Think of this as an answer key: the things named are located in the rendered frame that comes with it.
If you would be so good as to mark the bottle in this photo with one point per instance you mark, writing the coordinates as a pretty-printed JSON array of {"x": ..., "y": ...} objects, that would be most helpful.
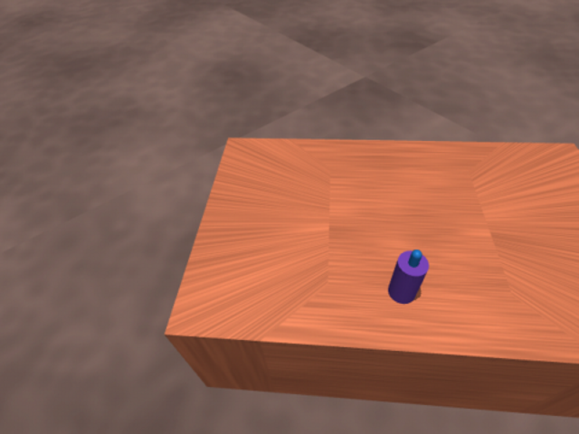
[{"x": 409, "y": 272}]

